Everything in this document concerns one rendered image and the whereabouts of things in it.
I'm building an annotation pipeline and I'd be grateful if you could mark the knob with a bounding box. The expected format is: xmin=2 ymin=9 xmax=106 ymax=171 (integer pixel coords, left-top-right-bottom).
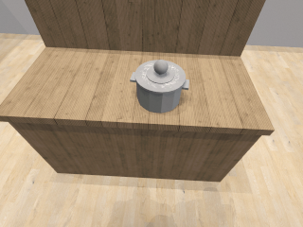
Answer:
xmin=153 ymin=60 xmax=169 ymax=75

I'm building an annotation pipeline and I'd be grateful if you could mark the table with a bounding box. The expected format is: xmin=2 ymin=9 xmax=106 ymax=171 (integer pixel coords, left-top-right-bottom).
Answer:
xmin=0 ymin=0 xmax=275 ymax=183

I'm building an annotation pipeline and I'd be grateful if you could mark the lid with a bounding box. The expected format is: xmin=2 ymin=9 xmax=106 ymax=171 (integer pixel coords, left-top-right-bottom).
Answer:
xmin=134 ymin=60 xmax=186 ymax=94

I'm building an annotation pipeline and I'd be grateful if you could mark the pot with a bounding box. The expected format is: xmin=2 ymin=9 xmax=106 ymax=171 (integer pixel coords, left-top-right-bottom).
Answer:
xmin=130 ymin=72 xmax=189 ymax=114

